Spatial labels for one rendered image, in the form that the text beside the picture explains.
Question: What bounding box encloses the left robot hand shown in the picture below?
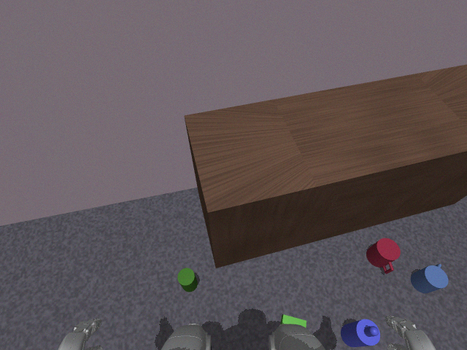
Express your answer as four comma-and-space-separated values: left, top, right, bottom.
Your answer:
58, 319, 103, 350

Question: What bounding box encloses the right robot hand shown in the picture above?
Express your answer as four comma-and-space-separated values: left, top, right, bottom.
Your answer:
385, 316, 436, 350

